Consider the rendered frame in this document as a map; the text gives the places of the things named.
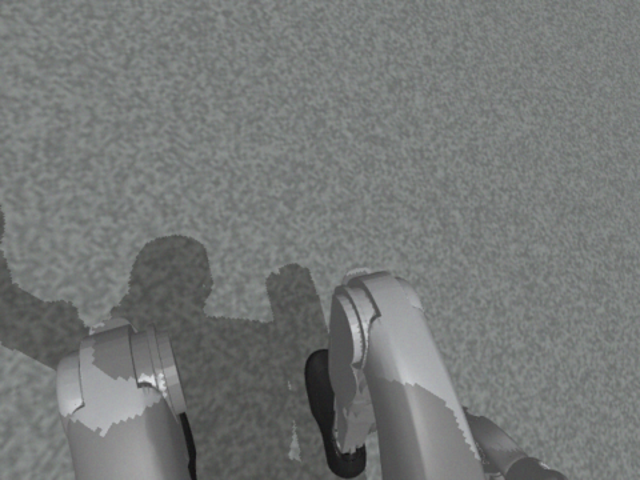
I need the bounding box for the left robot foot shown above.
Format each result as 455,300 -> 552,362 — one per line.
179,412 -> 197,480

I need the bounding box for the right robot foot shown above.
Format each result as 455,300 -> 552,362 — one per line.
305,349 -> 366,479

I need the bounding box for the right robot arm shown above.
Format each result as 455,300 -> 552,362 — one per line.
505,457 -> 569,480

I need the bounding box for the right robot hand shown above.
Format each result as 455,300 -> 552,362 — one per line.
462,406 -> 528,480

